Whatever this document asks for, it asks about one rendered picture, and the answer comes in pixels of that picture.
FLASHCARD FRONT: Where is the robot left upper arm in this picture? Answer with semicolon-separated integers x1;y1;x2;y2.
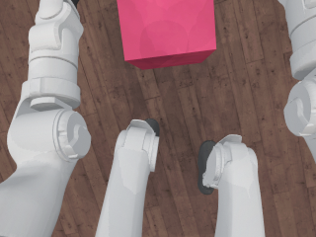
0;108;91;237

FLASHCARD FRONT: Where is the robot left foot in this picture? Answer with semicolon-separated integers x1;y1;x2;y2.
145;118;160;137

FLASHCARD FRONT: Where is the right robot forearm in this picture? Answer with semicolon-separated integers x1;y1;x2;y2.
277;0;316;81

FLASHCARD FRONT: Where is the robot right upper arm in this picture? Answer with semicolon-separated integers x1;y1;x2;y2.
283;76;316;164

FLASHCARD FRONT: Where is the left robot thigh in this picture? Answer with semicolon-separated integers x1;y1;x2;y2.
95;126;160;237

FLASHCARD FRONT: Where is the carton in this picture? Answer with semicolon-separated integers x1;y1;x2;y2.
117;0;216;70

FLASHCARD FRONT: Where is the left robot forearm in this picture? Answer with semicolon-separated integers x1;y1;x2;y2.
7;0;84;154

